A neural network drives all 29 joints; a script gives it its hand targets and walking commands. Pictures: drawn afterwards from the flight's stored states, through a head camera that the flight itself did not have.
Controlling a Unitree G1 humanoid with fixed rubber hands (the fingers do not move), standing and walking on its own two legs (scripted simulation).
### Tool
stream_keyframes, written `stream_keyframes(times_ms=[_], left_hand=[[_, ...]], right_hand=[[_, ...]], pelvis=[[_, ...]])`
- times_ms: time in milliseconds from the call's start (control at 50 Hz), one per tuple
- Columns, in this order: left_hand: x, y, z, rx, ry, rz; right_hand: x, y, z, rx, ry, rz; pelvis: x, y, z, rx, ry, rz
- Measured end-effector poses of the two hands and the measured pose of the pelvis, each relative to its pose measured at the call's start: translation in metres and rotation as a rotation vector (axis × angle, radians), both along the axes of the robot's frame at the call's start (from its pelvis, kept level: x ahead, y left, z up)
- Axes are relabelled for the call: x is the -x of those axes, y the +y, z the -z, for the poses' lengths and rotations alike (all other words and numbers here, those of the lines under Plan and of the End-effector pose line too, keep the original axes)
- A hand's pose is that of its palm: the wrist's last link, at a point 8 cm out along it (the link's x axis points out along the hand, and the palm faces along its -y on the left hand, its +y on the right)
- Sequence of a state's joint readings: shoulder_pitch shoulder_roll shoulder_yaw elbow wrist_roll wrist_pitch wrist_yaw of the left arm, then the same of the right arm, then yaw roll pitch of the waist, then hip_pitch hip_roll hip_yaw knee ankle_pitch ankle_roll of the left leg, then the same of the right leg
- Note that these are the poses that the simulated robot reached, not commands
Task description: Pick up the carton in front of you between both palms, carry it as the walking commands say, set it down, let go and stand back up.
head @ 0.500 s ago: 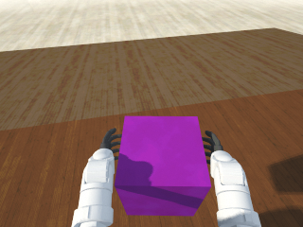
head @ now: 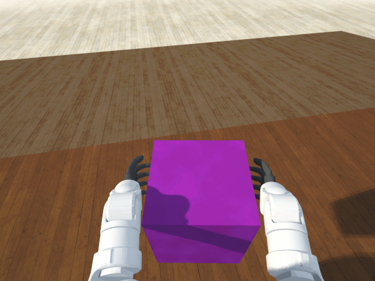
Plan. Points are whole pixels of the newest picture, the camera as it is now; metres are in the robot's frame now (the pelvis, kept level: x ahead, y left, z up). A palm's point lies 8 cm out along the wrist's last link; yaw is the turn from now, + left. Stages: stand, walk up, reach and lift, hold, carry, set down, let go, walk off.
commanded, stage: hold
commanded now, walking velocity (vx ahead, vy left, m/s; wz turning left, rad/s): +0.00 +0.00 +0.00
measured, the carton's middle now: (198, 204) +0.30 +0.00 -0.02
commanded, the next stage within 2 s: carry in 0.20 s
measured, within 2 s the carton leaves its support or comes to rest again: neither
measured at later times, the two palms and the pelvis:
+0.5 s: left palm (119, 162) +0.34 +0.18 +0.08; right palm (251, 161) +0.35 -0.12 +0.08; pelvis +0.06 +0.02 -0.01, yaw +0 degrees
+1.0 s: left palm (120, 113) +0.55 +0.23 +0.07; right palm (221, 112) +0.56 -0.07 +0.06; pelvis +0.32 +0.07 -0.02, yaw +0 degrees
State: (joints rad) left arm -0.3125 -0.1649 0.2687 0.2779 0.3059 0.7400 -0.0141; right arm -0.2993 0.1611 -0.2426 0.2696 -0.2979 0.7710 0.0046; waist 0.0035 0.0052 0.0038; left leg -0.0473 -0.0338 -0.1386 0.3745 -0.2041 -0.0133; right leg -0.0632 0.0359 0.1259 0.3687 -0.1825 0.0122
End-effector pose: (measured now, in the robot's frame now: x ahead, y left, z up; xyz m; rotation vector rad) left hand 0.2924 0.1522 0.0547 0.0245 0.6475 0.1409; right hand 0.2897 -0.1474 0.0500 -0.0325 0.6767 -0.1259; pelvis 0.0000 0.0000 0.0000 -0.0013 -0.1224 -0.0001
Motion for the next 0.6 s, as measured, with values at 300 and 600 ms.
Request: stream_keyframes(times_ms=[300,600], left_hand=[[-0.008,0.003,-0.001,0.0,-0.022,0.0],[-0.083,0.019,-0.04,0.056,-0.127,-0.035]], right_hand=[[-0.009,0.003,-0.002,0.008,-0.023,-0.004],[-0.083,0.019,-0.039,-0.043,-0.127,0.031]], pelvis=[[-0.012,0.002,0.004,0.006,0.088,-0.023],[-0.105,0.017,0.011,0.033,0.21,-0.01]])
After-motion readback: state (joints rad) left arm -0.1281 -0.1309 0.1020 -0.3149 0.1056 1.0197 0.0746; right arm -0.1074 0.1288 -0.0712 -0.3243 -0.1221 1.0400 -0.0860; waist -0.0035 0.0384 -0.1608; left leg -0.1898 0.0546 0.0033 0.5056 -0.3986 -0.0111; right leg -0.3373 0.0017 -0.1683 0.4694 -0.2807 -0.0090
